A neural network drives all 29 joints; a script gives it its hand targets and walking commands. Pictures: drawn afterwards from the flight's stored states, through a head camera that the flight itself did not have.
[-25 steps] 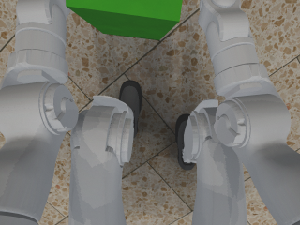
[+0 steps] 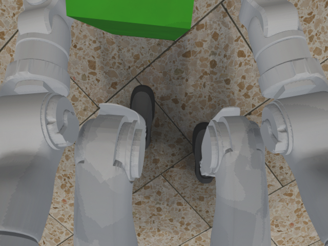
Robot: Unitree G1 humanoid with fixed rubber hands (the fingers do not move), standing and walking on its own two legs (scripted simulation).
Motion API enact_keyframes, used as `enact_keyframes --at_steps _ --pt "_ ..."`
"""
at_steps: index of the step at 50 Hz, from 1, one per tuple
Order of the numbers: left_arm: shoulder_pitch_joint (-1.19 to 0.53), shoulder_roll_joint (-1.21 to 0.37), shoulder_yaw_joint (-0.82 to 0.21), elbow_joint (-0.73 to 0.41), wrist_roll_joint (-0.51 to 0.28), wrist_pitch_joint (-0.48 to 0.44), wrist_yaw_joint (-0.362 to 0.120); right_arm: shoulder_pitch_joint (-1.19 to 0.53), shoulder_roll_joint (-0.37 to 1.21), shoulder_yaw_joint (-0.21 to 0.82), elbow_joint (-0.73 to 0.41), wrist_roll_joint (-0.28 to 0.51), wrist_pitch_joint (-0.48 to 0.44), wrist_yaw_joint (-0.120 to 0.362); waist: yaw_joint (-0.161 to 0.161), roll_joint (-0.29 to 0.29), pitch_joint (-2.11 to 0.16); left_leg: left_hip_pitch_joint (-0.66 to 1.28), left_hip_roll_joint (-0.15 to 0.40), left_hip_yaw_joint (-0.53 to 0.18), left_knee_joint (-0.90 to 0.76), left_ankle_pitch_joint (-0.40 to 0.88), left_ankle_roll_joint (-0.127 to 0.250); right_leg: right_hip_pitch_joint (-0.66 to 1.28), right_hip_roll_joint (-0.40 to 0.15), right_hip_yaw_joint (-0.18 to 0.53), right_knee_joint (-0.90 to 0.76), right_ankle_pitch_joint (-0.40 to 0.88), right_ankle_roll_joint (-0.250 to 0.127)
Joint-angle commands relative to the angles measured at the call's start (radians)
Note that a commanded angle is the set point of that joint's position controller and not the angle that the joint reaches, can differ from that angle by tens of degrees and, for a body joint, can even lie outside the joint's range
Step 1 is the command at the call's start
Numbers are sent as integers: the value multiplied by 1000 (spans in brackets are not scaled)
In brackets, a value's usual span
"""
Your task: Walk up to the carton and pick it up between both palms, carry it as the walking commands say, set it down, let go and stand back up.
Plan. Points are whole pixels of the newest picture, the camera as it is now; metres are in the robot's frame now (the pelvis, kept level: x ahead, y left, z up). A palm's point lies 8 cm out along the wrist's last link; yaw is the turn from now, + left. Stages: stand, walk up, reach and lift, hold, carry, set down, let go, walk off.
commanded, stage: set down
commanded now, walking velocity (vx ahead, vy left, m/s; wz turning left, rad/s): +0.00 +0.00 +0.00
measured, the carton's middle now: out of the picture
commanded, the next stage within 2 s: let go in 1.20 s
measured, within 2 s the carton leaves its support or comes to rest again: rests again in 0.02 s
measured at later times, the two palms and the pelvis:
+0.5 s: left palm out of the picture +0.51 +0.26 -0.04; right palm out of the picture +0.57 -0.07 -0.03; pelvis -0.01 +0.00 +0.08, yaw +1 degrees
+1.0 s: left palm out of the picture +0.51 +0.28 +0.10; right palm out of the picture +0.57 -0.07 +0.11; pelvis +0.02 +0.01 +0.21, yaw +1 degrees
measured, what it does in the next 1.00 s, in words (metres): rises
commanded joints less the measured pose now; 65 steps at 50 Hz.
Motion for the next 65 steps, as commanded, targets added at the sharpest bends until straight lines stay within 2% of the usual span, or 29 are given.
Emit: enact_keyframes --at_steps 1,2,3,6,8,11,16,19,24,28,30,34,35,38,41,43,44,46,47,48,51,53,54,55,56,57,60,61,65 --pt "-243 94 -142 -470 -98 18 43 -375 -131 54 -499 93 -6 -59 2 -13 -2008 1270 -64 10 -69 403 -7 566 -10 55 -324 395 53" --pt "-250 127 -122 -576 -113 43 44 -361 -142 62 -570 68 20 -80 -12 -54 -2169 1332 -77 35 -55 466 -7 685 -2 67 -364 462 54" --pt "-156 165 -78 -373 -67 68 42 -307 -101 111 -422 77 61 -81 94 -63 -2034 1275 -72 51 -77 412 8 650 -4 70 -373 392 63" --pt "-195 137 -88 -391 -51 113 43 -282 -154 18 -286 49 100 -64 29 44 -1699 1175 -68 37 -156 164 -4 419 -10 58 -407 142 25" --pt "-215 115 -79 -613 -34 117 60 -295 -129 -10 -471 57 93 -65 15 65 -1884 1344 -73 17 -186 237 -10 486 -4 55 -437 217 19" --pt "-215 104 -101 -468 -41 153 54 -312 -117 -23 -310 50 125 -56 -2 18 -1660 1248 -68 -28 -237 61 3 332 -18 59 -468 72 2" --pt "-269 177 -30 -701 9 186 68 -337 -168 -30 -510 51 155 -74 37 50 -2009 1477 -89 18 -269 248 6 523 1 63 -536 196 18" --pt "-145 86 -62 -460 -20 228 49 -291 -153 -58 -384 6 170 -62 -24 -4 -1811 1335 -80 -8 -331 145 7 473 -8 42 -588 133 16" --pt "-82 119 24 -561 44 203 41 -282 -102 -52 -513 1 161 -46 70 -27 -1966 1401 -99 13 -399 270 15 655 -10 78 -665 245 28" --pt "-106 135 21 -756 -11 234 36 -241 -122 -42 -653 42 190 -63 39 -61 -2237 1516 -105 5 -425 374 28 849 3 96 -729 361 38" --pt "-108 158 17 -681 24 253 37 -211 -135 -73 -541 12 212 -61 55 25 -2104 1526 -100 0 -477 284 10 732 1 74 -717 259 35" --pt "-46 154 12 -734 11 284 33 -170 -140 -96 -625 -5 241 -49 32 1 -2188 1632 -111 7 -537 351 7 842 2 68 -799 324 34" --pt "-10 98 -14 -676 5 299 34 -144 -175 -122 -577 -19 231 -47 -25 -30 -2190 1641 -100 -12 -534 327 6 774 -5 43 -791 297 38" --pt "-131 140 -18 -886 -5 307 50 -180 -182 -135 -655 -18 248 -49 -37 27 -2200 1782 -98 -29 -578 365 2 777 14 45 -822 317 30" --pt "44 81 -31 -728 13 337 35 -109 -135 -63 -636 17 265 -17 33 46 -2139 1846 -97 -12 -645 400 0 864 -12 73 -932 321 33" --pt "8 94 -29 -847 17 335 39 -96 -157 -118 -694 -12 259 -15 -15 46 -2237 1926 -97 -19 -711 433 -11 957 -2 62 -983 403 35" --pt "22 102 -4 -814 15 331 39 -136 -145 -79 -731 11 259 -19 53 23 -2229 1881 -111 -6 -690 484 4 993 -4 94 -993 423 37" --pt "99 66 -22 -722 20 321 36 2 -178 -150 -532 -53 247 -16 -34 31 -2120 1865 -100 -30 -705 526 -8 900 0 83 -999 450 36" --pt "18 93 -25 -894 14 306 35 -45 -139 -126 -631 -17 242 -13 -12 41 -2187 1958 -102 -23 -723 557 -10 945 -2 76 -1013 470 40" --pt "86 80 -16 -808 32 299 34 11 -144 -124 -543 -29 241 -1 11 45 -2120 1941 -97 -34 -748 559 -8 881 8 78 -1028 449 37" --pt "5 46 -87 -886 4 299 23 -25 -142 -174 -617 -20 222 -1 -75 78 -2088 2071 -89 -60 -829 520 -14 966 -11 88 -1132 421 35" --pt "76 5 -71 -686 5 290 5 28 -112 -154 -474 -54 215 14 -76 55 -1921 2021 -81 -67 -864 532 -11 928 -19 94 -1184 420 32" --pt "131 8 -41 -522 40 276 2 48 -99 -157 -307 -80 206 19 -23 42 -1712 1800 -72 -45 -887 393 -20 878 -45 103 -1185 337 35" --pt "136 -72 -78 -540 39 247 -11 44 -110 -180 -345 -97 172 35 -95 54 -1722 1810 -73 -37 -889 412 -21 905 -41 97 -1192 396 23" --pt "80 -2 -43 -729 61 236 0 -47 -143 -168 -554 -52 150 32 -14 45 -1984 1976 -80 -57 -906 530 -22 997 -33 100 -1192 481 38" --pt "84 -10 -21 -543 99 229 5 -14 -116 -187 -425 -104 140 37 -36 26 -1833 1901 -71 -61 -872 495 -22 876 -38 88 -1184 411 42" --pt "72 -19 -46 -568 130 226 6 6 -129 -208 -392 -105 136 53 -64 39 -1876 2028 -66 -55 -919 407 -35 884 -33 65 -1215 342 39" --pt "152 -38 -18 -459 126 224 2 -24 -93 -154 -443 -101 132 55 -11 -26 -1786 1888 -70 -43 -923 397 -15 951 -39 85 -1229 347 45" --pt "315 -4 -79 -763 146 236 -14 282 -81 -199 -534 -170 170 14 -75 16 -2134 2073 -106 -18 -951 501 -26 1243 -28 81 -1234 543 53"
